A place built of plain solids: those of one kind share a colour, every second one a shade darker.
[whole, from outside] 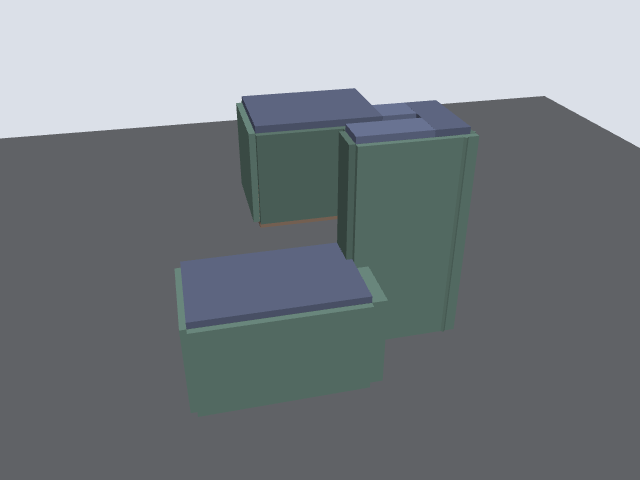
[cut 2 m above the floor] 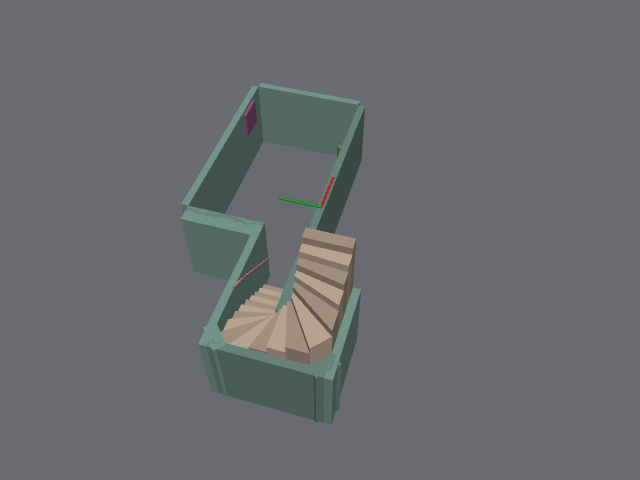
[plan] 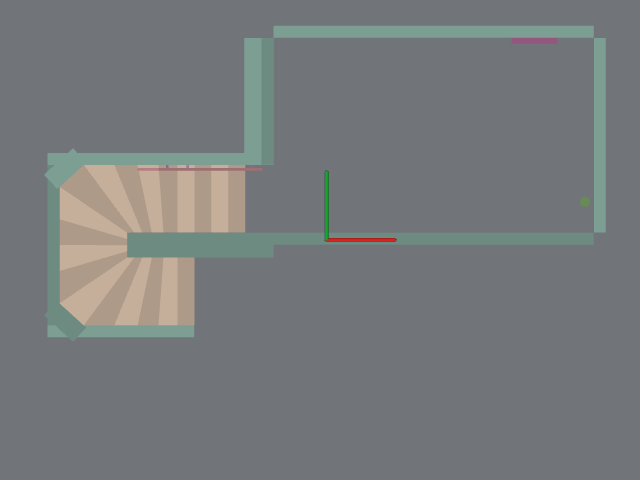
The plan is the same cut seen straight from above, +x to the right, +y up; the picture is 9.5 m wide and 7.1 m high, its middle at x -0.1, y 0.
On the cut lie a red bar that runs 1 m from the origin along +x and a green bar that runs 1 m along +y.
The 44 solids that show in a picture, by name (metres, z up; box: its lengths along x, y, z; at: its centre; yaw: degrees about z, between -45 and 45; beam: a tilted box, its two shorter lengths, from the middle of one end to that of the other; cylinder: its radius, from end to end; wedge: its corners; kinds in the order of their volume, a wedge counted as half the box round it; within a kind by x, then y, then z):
{
 "wall_1": {"box": [0.18, 2.37, 6.46], "at": [-4.04, -0.08, 3.18]},
 "wall_2": {"box": [0.58, 0.29, 6.71], "at": [-3.87, -1.21, 3.05], "yaw": -42.3},
 "wall_3": {"box": [0.58, 0.29, 6.71], "at": [-3.87, 1.05, 3.05], "yaw": 42.3},
 "wall_4": {"box": [2.17, 0.18, 6.46], "at": [-3.04, -1.35, 3.18]},
 "wall_5": {"box": [3.34, 0.18, 6.46], "at": [-2.46, 1.2, 3.18]},
 "wall_6": {"box": [2.16, 0.37, 6.71], "at": [-1.87, -0.08, 3.05]},
 "wall_7": {"box": [0.43, 1.88, 2.81], "at": [-1.0, 2.05, 1.36]},
 "wall_8": {"box": [0.18, 1.88, 2.81], "at": [-0.88, 2.05, 1.36]},
 "wall_9": {"box": [0.18, 1.0, 3.64], "at": [-0.7, 0.61, 4.58]},
 "wall_10": {"box": [3.55, 0.18, 2.66], "at": [-0.18, -0.17, 5.08]},
 "wall_11": {"box": [4.74, 0.18, 2.81], "at": [1.58, 0.02, 1.36]},
 "wall_12": {"box": [4.74, 0.18, 2.81], "at": [1.58, 3.08, 1.36]},
 "wall_13": {"box": [0.18, 2.73, 2.66], "at": [1.68, -1.63, 5.08]},
 "wall_14": {"box": [0.18, 2.88, 2.81], "at": [4.04, 1.55, 1.36]},
 "tread_1": {"wedge": [[-3.95, -0.94, -0.05], [-3.95, -0.94, 2.63], [-3.59, -1.26, -0.05], [-3.59, -1.26, 2.63], [-2.95, -0.26, -0.05], [-2.95, -0.26, 2.63], [-2.84, -0.26, -0.05], [-2.84, -0.26, 2.63]]},
 "tread_2": {"wedge": [[-3.95, -0.94, -0.05], [-3.95, -0.94, 2.44], [-3.95, -0.46, -0.05], [-3.95, -0.46, 2.44], [-2.95, -0.26, -0.05], [-2.95, -0.26, 2.44], [-2.95, -0.17, -0.05], [-2.95, -0.17, 2.44]]},
 "tread_3": {"wedge": [[-3.95, -0.46, -0.05], [-3.95, -0.46, 2.25], [-3.95, -0.08, -0.05], [-3.95, -0.08, 2.25], [-2.95, -0.17, -0.05], [-2.95, -0.17, 2.25], [-2.95, -0.08, -0.05], [-2.95, -0.08, 2.25]]},
 "tread_4": {"wedge": [[-3.95, -0.08, -0.05], [-3.95, -0.08, 2.07], [-3.95, 0.31, -0.05], [-3.95, 0.31, 2.07], [-2.95, -0.08, -0.05], [-2.95, -0.08, 2.07], [-2.95, 0.01, -0.05], [-2.95, 0.01, 2.07]]},
 "tread_5": {"wedge": [[-3.95, 0.3, -0.05], [-3.95, 0.3, 1.88], [-3.95, 0.79, -0.05], [-3.95, 0.79, 1.88], [-2.95, 0.01, -0.05], [-2.95, 0.01, 1.88], [-2.95, 0.11, -0.05], [-2.95, 0.11, 1.88]]},
 "tread_6": {"wedge": [[-3.95, 0.79, -0.05], [-3.95, 0.79, 1.69], [-3.6, 1.11, -0.05], [-3.6, 1.11, 1.69], [-2.96, 0.11, -0.05], [-2.96, 0.11, 1.69], [-2.85, 0.11, -0.05], [-2.85, 0.11, 1.69]]},
 "tread_7": {"wedge": [[-3.6, 1.11, -0.05], [-3.6, 1.11, 1.5], [-3.14, 1.11, -0.05], [-3.14, 1.11, 1.5], [-2.85, 0.11, -0.05], [-2.85, 0.11, 1.51], [-2.73, 0.11, -0.05], [-2.73, 0.11, 1.51]]},
 "tread_8": {"wedge": [[-3.59, -1.26, -0.05], [-3.59, -1.26, 2.82], [-3.14, -1.26, -0.05], [-3.14, -1.26, 2.82], [-2.85, -0.26, -0.05], [-2.85, -0.26, 2.82], [-2.73, -0.26, -0.05], [-2.73, -0.26, 2.82]]},
 "tread_9": {"wedge": [[-3.15, 1.11, -0.05], [-3.15, 1.11, 1.32], [-2.8, 1.11, -0.05], [-2.8, 1.11, 1.32], [-2.73, 0.11, -0.05], [-2.73, 0.11, 1.32], [-2.59, 0.11, -0.05], [-2.59, 0.11, 1.32]]},
 "tread_10": {"wedge": [[-3.14, -1.26, -0.05], [-3.14, -1.26, 3.0], [-2.79, -1.26, -0.05], [-2.79, -1.26, 3.0], [-2.73, -0.26, -0.05], [-2.73, -0.26, 3.0], [-2.58, -0.26, -0.05], [-2.58, -0.26, 3.0]]},
 "tread_11": {"wedge": [[-2.8, -1.26, -0.05], [-2.8, -1.26, 3.19], [-2.59, -0.26, -0.05], [-2.59, -0.26, 3.19], [-2.49, -1.26, -0.05], [-2.49, -1.26, 3.19], [-2.41, -0.26, -0.05], [-2.41, -0.26, 3.19]]},
 "tread_12": {"wedge": [[-2.8, 1.11, -0.05], [-2.8, 1.11, 1.13], [-2.59, 0.11, -0.05], [-2.59, 0.11, 1.13], [-2.49, 1.11, -0.05], [-2.49, 1.11, 1.13], [-2.42, 0.11, -0.05], [-2.42, 0.11, 1.13]]},
 "tread_13": {"wedge": [[-2.49, -1.26, -0.05], [-2.49, -1.26, 3.38], [-2.42, -0.26, -0.05], [-2.42, -0.26, 3.38], [-2.2, -1.26, -0.05], [-2.2, -1.26, 3.38], [-2.2, -0.26, -0.05], [-2.2, -0.26, 3.38]]},
 "tread_14": {"wedge": [[-2.49, 1.11, -0.05], [-2.49, 1.11, 0.94], [-2.42, 0.11, -0.05], [-2.42, 0.11, 0.94], [-2.21, 0.11, -0.05], [-2.21, 0.11, 0.94], [-2.21, 1.11, -0.05], [-2.21, 1.11, 0.94]]},
 "tread_15": {"wedge": [[-2.21, -1.26, -0.05], [-2.21, -1.26, 3.56], [-2.21, -0.26, -0.05], [-2.21, -0.26, 3.57], [-1.95, -1.26, -0.05], [-1.95, -1.26, 3.57], [-1.95, -0.26, -0.05], [-1.95, -0.26, 3.57]]},
 "tread_16": {"wedge": [[-2.21, 0.11, -0.05], [-2.21, 0.11, 0.75], [-2.21, 1.11, -0.05], [-2.21, 1.11, 0.75], [-1.96, 0.11, -0.05], [-1.96, 0.11, 0.76], [-1.96, 1.11, -0.05], [-1.96, 1.11, 0.75]]},
 "tread_17": {"wedge": [[-1.96, 0.11, -0.05], [-1.96, 0.11, 0.57], [-1.96, 1.11, -0.05], [-1.96, 1.11, 0.57], [-1.71, 0.11, -0.05], [-1.71, 0.11, 0.57], [-1.71, 1.11, -0.05], [-1.71, 1.11, 0.57]]},
 "tread_18": {"wedge": [[-1.71, 0.11, -0.05], [-1.71, 0.11, 0.38], [-1.71, 1.11, -0.05], [-1.71, 1.11, 0.38], [-1.46, 0.11, -0.05], [-1.46, 0.11, 0.38], [-1.46, 1.11, -0.05], [-1.46, 1.11, 0.38]]},
 "tread_19": {"wedge": [[-1.46, 0.11, -0.05], [-1.46, 0.11, 0.19], [-1.46, 1.11, -0.05], [-1.46, 1.11, 0.19], [-1.21, 0.11, -0.05], [-1.21, 0.11, 0.19], [-1.21, 1.11, -0.05], [-1.21, 1.11, 0.19]]},
 "roof_1": {"box": [1.0, 2.37, 0.2], "at": [-3.45, -0.08, 6.51]},
 "roof_2": {"box": [0.99, 1.0, 0.2], "at": [-2.45, -0.76, 6.51]},
 "roof_3": {"box": [2.16, 1.0, 0.2], "at": [-1.87, 0.61, 6.51]},
 "roof_4": {"box": [3.55, 2.73, 0.2], "at": [-0.18, -1.63, 6.51]},
 "roof_5": {"box": [4.74, 2.88, 0.2], "at": [1.58, 1.55, 2.86]},
 "floor_1": {"box": [3.55, 2.73, 0.21], "at": [-0.18, -1.63, 3.64]},
 "cabinet_1": {"box": [0.68, 0.09, 0.71], "at": [3.07, 2.95, 1.58]},
 "guard_rail_1": {"wedge": [[-2.8, 1.02, 2.18], [-2.8, 1.02, 2.23], [-2.8, 1.07, 2.18], [-2.8, 1.07, 2.23], [-2.49, 1.02, 1.99], [-2.49, 1.02, 2.04], [-2.49, 1.07, 1.99], [-2.49, 1.07, 2.04]]},
 "guard_rail_2": {"wedge": [[-2.49, 1.02, 1.99], [-2.49, 1.02, 2.04], [-2.49, 1.07, 1.99], [-2.49, 1.07, 2.04], [-2.21, 1.02, 1.8], [-2.21, 1.02, 1.85], [-2.21, 1.07, 1.8], [-2.21, 1.07, 1.85]]},
 "guard_rail_3": {"wedge": [[-2.21, 1.02, 1.8], [-2.21, 1.02, 1.85], [-2.21, 1.07, 1.8], [-2.21, 1.07, 1.85], [-0.95, 1.02, 0.86], [-0.95, 1.02, 0.91], [-0.95, 1.07, 0.86], [-0.95, 1.07, 0.91]]},
 "extinguisher_1": {"cylinder": 0.07, "from": [3.82, 0.57, 0.0], "to": [3.82, 0.57, 0.52]}
}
